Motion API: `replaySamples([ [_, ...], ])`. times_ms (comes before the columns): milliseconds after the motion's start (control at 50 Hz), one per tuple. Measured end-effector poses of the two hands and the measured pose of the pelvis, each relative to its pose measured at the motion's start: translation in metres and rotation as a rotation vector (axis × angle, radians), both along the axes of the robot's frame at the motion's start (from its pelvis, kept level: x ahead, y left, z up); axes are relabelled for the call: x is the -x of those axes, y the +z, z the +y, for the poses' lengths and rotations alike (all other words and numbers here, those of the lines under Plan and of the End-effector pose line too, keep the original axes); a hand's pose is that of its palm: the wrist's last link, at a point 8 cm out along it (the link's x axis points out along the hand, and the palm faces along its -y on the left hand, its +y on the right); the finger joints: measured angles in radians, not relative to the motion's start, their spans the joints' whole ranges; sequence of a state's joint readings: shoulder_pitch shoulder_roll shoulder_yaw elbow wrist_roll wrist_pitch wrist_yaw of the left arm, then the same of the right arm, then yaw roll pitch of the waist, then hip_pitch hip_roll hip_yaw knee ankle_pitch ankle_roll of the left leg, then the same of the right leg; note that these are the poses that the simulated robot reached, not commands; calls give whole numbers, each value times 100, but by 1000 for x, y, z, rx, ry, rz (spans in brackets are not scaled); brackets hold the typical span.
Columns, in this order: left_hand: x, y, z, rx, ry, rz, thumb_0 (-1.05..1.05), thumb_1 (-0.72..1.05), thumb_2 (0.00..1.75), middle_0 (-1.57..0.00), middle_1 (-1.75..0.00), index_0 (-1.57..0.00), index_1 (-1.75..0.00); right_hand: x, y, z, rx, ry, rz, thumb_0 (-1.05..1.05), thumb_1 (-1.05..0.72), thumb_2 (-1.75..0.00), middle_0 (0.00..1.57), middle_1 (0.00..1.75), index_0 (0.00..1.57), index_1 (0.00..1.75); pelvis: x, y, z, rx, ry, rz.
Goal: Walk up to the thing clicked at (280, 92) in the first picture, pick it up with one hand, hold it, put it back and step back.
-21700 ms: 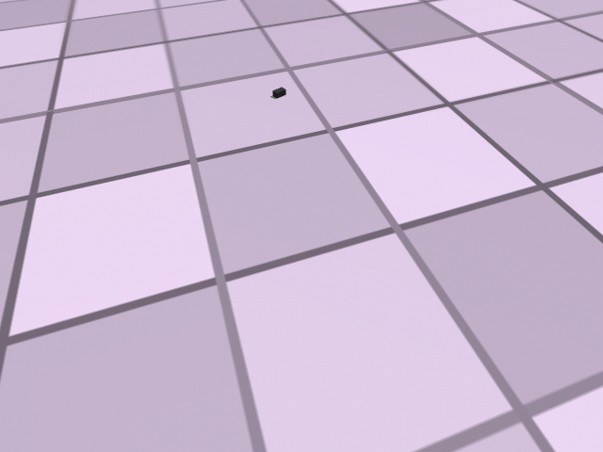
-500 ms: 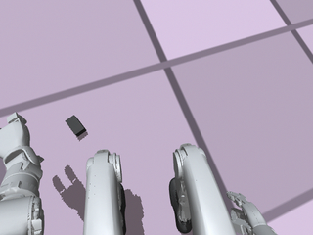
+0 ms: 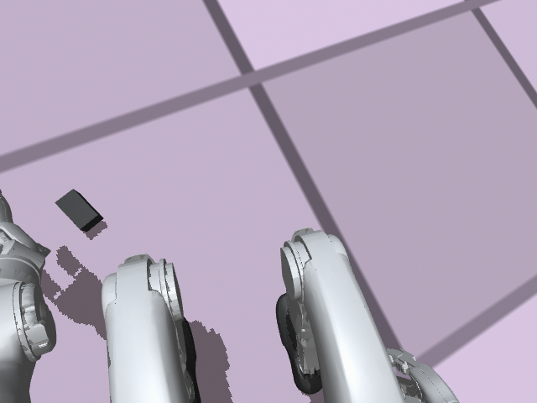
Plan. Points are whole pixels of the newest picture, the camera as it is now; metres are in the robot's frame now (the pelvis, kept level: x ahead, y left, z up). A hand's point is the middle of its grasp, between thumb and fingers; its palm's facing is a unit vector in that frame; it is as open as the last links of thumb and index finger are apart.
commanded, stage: rise first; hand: left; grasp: from above
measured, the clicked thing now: (80, 210) +0.46 +0.32 -0.33
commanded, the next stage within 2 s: none
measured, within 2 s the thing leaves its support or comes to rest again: neither
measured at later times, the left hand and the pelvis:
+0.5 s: hand (27, 220) +0.42 +0.35 -0.20, palm faces -0.26 -0.33 -0.91, open 13.5 cm; pelvis +0.00 +0.00 -0.03, yaw -2 degrees
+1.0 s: hand (33, 217) +0.42 +0.35 -0.22, palm faces -0.26 -0.32 -0.91, open 13.6 cm; pelvis +0.00 +0.00 -0.04, yaw -4 degrees
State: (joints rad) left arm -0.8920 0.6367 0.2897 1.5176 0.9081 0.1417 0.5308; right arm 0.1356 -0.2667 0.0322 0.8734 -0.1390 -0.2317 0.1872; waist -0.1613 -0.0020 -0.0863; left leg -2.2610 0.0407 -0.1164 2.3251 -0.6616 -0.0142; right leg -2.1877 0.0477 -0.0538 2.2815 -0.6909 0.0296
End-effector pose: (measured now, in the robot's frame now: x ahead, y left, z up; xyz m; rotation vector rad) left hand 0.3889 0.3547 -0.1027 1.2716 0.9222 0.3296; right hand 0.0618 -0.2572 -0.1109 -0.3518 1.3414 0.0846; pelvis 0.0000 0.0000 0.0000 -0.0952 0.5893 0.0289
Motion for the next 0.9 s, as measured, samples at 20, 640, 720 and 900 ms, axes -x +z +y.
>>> replaySamples([
  [20, -1, -3, 0, 3, 6, -2, 0, -37, 86, -23, -98, -25, -96, 0, -3, 0, -5, 5, 2, 0, -91, -90, 20, 30, 20, 30, 0, -3, 0, 0, -1, -2],
  [640, -32, -52, -1, 16, 8, -7, 0, -46, 91, -18, -103, -19, -102, 21, -21, -4, -35, 40, 72, 0, -92, -90, 20, 30, 20, 30, -5, -38, 0, 27, -30, -39],
  [720, -33, -55, -1, 21, 10, -6, 0, -46, 90, -18, -102, -19, -101, 22, -20, -4, -34, 46, 74, 0, -93, -90, 20, 30, 20, 30, -4, -39, 0, 30, -32, -45],
  [900, -35, -59, -2, 20, -1, -4, 0, -47, 91, -19, -101, -19, -100, 20, -19, -2, -37, 60, 62, 0, -93, -90, 20, 30, 20, 30, -4, -40, 1, 39, -35, -53],
])
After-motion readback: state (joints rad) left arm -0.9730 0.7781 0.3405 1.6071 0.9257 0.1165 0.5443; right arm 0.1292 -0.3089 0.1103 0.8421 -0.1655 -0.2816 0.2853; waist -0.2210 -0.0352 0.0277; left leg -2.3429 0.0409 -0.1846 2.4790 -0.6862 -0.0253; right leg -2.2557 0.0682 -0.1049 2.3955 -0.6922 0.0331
